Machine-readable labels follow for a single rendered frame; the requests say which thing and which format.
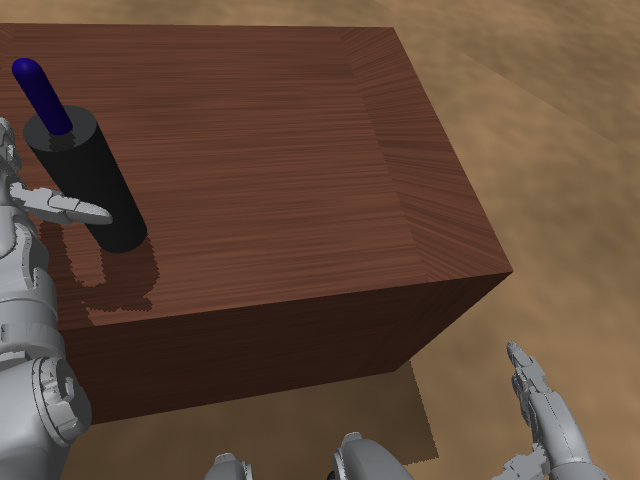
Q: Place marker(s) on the right robot arm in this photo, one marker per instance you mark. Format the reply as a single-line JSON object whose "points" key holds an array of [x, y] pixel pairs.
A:
{"points": [[578, 471]]}

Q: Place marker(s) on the right robot hand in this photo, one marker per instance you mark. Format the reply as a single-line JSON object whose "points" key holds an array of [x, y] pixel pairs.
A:
{"points": [[557, 438]]}

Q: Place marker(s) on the left robot arm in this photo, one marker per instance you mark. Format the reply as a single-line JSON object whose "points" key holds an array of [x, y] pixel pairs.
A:
{"points": [[43, 409]]}

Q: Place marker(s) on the left robot hand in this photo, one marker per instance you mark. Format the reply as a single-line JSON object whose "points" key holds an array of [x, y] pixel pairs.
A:
{"points": [[45, 204]]}

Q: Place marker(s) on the bottle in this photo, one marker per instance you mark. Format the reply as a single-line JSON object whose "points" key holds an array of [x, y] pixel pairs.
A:
{"points": [[70, 145]]}

